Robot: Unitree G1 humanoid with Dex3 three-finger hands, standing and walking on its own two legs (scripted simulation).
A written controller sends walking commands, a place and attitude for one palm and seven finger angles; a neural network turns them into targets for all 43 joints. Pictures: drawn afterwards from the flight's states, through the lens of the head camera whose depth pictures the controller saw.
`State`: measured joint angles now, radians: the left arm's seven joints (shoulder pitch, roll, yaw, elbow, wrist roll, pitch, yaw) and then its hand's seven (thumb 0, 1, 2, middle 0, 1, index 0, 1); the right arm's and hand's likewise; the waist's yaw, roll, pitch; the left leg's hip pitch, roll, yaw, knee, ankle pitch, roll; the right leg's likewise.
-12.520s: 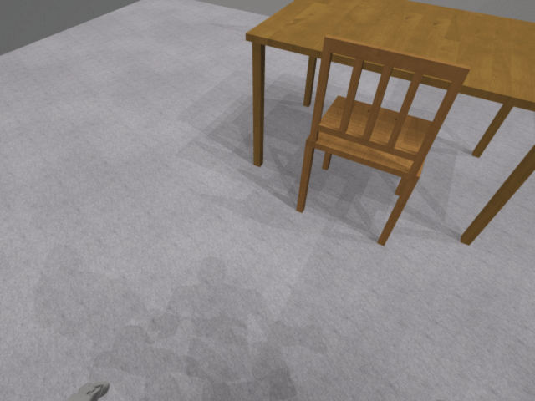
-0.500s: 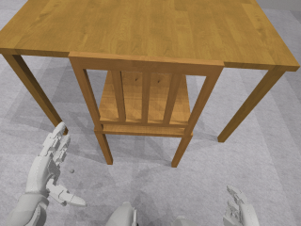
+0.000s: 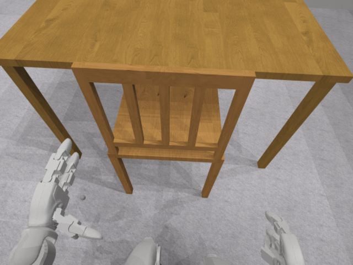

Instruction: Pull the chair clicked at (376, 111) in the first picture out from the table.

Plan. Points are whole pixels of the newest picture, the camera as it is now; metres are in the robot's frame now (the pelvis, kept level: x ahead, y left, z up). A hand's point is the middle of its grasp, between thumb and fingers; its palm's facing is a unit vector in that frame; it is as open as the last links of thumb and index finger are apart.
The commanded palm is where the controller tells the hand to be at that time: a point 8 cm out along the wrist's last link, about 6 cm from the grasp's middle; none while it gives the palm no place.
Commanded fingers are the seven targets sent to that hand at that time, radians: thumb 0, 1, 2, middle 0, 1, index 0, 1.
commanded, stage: aim the fingers beside a spindle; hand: left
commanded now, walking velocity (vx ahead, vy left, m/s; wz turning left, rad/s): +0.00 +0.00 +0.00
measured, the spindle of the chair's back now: (165, 118) +0.51 +0.06 -0.03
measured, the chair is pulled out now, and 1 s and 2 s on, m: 0.00 0.00 0.00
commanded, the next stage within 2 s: none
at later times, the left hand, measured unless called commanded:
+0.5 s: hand (108, 183) +0.29 +0.17 +0.02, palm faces -0.03 -1.00 -0.03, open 16.9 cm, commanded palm +0.27 +0.23 +0.02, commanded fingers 0.00 -0.50 0.30 -0.06 -0.08 -0.06 -0.08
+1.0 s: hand (123, 166) +0.34 +0.15 +0.00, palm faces -0.02 -1.00 -0.03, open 16.9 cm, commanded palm +0.32 +0.20 +0.00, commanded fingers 0.00 -0.50 0.30 -0.06 -0.08 -0.06 -0.08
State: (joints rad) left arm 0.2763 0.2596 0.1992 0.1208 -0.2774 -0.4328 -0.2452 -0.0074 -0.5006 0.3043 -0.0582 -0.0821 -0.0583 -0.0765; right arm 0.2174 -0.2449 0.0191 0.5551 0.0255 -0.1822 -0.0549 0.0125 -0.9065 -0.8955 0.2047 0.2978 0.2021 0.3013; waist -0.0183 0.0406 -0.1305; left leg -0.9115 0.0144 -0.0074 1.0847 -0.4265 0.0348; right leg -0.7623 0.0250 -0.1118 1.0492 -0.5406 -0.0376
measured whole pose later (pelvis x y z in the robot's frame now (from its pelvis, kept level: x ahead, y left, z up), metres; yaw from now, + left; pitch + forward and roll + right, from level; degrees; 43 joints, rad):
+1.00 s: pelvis -0.01 +0.00 -0.03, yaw -1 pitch +20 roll -2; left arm -0.13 0.21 0.13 0.43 -0.18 -0.47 -0.12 -0.01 -0.50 0.30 -0.06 -0.08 -0.06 -0.08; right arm 0.21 -0.25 0.01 0.59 0.00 -0.09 -0.02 0.01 -0.91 -0.90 0.20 0.30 0.20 0.30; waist -0.05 0.03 -0.14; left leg -1.09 0.02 0.01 1.21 -0.46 0.03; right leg -0.96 0.03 -0.10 1.20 -0.58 -0.05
